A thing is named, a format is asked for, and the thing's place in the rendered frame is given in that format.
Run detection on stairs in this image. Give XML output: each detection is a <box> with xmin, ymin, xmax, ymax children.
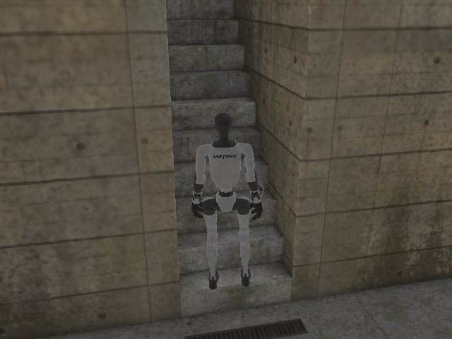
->
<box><xmin>166</xmin><ymin>0</ymin><xmax>292</xmax><ymax>317</ymax></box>

